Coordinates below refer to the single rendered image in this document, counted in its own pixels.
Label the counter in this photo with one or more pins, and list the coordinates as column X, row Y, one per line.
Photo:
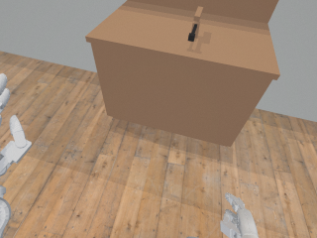
column 150, row 74

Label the robot left forearm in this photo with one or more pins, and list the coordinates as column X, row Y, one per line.
column 5, row 211

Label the robot left hand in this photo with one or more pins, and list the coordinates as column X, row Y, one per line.
column 13, row 151

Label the robot right hand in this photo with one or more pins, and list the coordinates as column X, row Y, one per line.
column 236, row 226

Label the tap lever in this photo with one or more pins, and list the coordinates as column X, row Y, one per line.
column 191, row 35

